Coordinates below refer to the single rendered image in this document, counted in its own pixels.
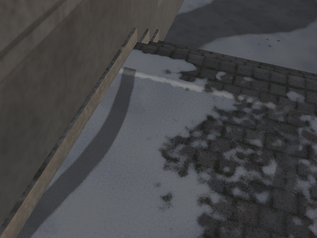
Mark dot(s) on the stairs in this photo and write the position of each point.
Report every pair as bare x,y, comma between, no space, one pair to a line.
248,62

